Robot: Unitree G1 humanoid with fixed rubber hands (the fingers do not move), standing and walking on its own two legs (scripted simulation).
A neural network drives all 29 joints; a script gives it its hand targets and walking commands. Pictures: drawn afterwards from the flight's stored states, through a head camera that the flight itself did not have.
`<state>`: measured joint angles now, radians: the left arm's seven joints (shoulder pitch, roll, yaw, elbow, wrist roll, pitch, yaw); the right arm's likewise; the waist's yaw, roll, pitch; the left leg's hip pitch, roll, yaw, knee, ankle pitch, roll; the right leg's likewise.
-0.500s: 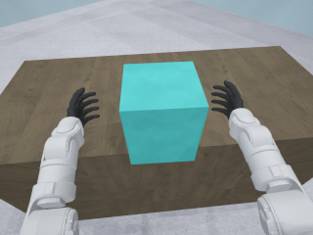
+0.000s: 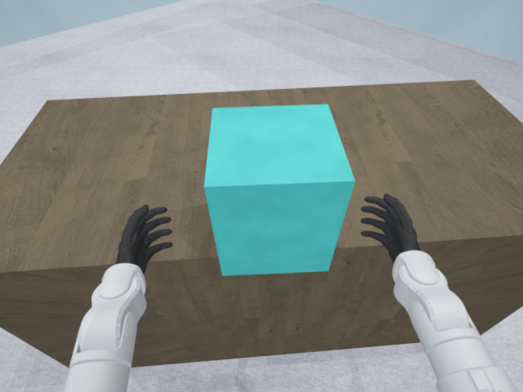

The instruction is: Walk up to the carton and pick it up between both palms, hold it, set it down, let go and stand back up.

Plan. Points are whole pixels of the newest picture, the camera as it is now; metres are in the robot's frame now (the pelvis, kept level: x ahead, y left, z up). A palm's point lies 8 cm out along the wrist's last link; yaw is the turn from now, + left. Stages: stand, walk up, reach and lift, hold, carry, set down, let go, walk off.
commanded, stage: set down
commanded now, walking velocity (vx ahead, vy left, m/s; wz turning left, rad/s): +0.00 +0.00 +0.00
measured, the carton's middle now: (273, 193) +0.46 +0.01 +0.04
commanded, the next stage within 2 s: let go in 0.36 s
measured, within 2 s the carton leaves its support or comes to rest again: neither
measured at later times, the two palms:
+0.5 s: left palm (140, 302) +0.25 +0.21 +0.01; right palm (406, 296) +0.27 -0.19 +0.01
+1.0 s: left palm (132, 379) +0.17 +0.23 -0.09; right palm (423, 384) +0.17 -0.23 -0.09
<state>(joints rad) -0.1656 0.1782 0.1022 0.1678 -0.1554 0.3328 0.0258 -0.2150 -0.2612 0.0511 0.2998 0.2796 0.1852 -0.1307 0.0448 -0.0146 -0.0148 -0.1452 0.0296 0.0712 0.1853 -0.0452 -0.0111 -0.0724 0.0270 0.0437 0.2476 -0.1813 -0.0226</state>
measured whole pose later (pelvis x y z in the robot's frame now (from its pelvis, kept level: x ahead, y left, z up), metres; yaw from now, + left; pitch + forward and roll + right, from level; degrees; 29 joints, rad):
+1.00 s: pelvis +0.02 +0.00 -0.01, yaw +2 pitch +3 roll +2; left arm 0.24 0.22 0.01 0.44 0.01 0.13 0.01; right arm 0.18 -0.20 0.01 0.75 0.01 -0.23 -0.01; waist -0.02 -0.05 -0.02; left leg -0.29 0.00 0.05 0.43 -0.19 -0.01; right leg -0.21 0.00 0.02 0.50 -0.34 -0.01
